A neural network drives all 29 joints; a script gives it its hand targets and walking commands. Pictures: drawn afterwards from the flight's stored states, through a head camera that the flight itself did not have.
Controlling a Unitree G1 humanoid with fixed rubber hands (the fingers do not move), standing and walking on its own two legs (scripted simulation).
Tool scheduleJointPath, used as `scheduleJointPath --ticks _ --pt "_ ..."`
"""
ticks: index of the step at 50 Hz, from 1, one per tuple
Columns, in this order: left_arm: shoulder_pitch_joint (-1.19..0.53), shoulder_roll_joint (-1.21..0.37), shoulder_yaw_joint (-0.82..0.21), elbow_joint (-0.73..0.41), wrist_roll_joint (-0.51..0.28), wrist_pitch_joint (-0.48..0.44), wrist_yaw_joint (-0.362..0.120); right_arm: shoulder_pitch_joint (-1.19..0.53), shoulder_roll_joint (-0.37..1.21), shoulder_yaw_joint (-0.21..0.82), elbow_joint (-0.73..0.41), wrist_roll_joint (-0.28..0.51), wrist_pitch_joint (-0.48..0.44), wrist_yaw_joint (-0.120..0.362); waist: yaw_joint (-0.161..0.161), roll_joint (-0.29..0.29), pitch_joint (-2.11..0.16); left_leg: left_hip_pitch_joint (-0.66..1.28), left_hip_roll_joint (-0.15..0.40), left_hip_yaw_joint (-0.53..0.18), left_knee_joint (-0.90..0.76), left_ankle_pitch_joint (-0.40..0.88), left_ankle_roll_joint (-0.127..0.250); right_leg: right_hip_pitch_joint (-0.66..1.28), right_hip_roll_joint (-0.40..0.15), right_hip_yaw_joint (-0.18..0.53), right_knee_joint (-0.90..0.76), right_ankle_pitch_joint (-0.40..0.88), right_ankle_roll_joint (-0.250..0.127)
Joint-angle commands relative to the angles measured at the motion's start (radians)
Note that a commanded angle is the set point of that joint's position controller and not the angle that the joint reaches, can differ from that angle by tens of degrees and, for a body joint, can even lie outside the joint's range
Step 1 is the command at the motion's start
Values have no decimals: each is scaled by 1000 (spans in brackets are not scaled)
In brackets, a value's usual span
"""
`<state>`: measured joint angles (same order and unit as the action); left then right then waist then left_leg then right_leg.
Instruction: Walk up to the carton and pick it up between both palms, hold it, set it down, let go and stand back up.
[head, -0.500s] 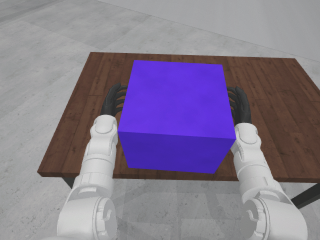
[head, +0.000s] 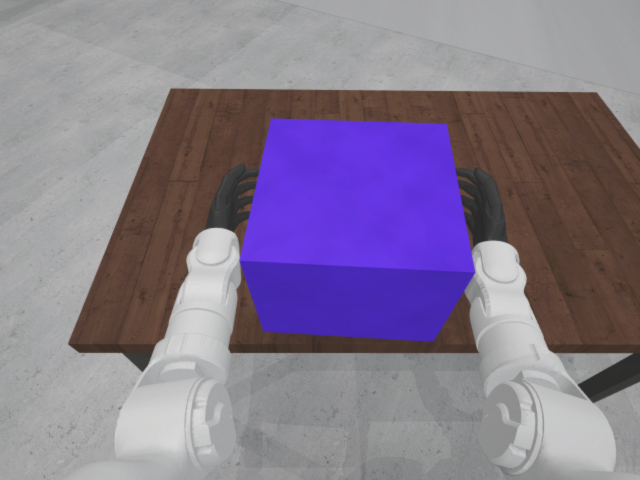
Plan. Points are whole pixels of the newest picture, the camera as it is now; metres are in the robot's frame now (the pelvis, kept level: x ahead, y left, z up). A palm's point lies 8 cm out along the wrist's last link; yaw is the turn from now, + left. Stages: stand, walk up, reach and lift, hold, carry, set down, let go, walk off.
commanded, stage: set down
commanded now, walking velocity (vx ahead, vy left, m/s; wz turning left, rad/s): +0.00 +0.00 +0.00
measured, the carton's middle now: (352, 230) +0.43 -0.02 +0.03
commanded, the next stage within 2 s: none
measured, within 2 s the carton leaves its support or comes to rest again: rests again in 1.30 s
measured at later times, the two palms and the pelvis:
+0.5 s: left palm (237, 228) +0.43 +0.14 +0.05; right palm (486, 237) +0.41 -0.20 +0.06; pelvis +0.00 +0.00 +0.00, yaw +0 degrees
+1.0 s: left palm (240, 246) +0.42 +0.14 +0.01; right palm (478, 253) +0.40 -0.20 +0.02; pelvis +0.00 +0.00 -0.01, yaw +0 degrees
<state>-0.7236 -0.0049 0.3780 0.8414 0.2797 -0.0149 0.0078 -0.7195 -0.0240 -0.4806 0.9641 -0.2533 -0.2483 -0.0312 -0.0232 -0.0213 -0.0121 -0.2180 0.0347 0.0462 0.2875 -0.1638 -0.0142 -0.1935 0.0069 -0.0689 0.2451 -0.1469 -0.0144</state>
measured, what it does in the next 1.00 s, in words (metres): stands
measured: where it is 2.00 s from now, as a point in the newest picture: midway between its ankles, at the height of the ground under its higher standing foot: outside the picture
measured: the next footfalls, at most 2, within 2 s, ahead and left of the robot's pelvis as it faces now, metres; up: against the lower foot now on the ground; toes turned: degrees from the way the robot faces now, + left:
none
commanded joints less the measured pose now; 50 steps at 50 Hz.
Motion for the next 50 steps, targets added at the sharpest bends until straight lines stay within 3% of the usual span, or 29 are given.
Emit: scheduleJointPath --ticks 1,8,12,33,39,42,50 --pt "-599 -466 -240 -73 -2 -75 -62 -522 466 259 -48 -67 -53 140 -2 19 -564 158 -22 49 25 351 -27 228 11 -45 78 490 55" --pt "-637 -468 -213 -16 7 -100 -59 -541 474 213 -19 -102 -55 149 -7 21 -586 153 -15 47 25 342 -27 180 7 -45 78 459 56" --pt "-643 -455 -186 3 19 -115 -63 -541 487 204 -14 -122 -55 151 -4 6 -600 112 -21 51 21 325 -14 216 0 -40 97 508 64" --pt "-662 -476 -201 102 20 -230 -46 -524 525 189 81 -169 -120 154 -14 37 -719 88 -5 39 75 445 -27 128 -6 -39 130 609 49" --pt "-666 -469 -183 167 23 -272 -48 -522 526 174 126 -190 -142 147 -26 9 -704 30 -7 37 64 404 -19 138 -11 -34 135 615 52" --pt "-672 -472 -194 180 22 -298 -44 -526 533 171 131 -196 -161 145 -26 33 -741 25 -7 36 75 426 -25 127 -13 -33 141 628 48" --pt "-697 -455 -176 220 31 -347 -37 -526 520 143 165 -218 -177 149 -28 47 -758 -9 -6 36 74 374 -27 82 -15 -35 133 548 36"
